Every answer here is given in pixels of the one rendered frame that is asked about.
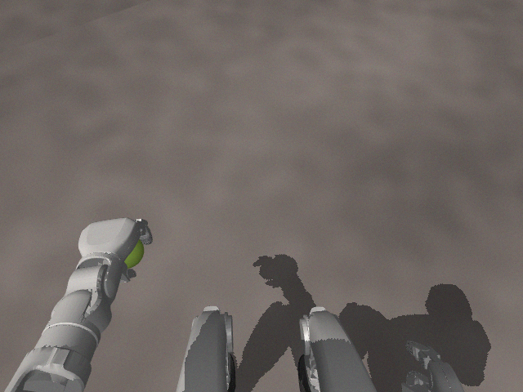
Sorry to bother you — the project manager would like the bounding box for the right robot hand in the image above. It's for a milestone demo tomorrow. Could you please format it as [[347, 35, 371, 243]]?
[[401, 341, 464, 392]]

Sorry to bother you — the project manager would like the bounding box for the left robot hand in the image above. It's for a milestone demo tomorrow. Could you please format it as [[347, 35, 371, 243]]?
[[78, 217, 153, 283]]

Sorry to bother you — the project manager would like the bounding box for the left robot arm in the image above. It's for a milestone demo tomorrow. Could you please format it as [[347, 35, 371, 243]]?
[[4, 252, 123, 392]]

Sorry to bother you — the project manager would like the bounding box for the ball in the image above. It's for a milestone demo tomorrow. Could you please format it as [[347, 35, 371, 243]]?
[[124, 239, 144, 269]]

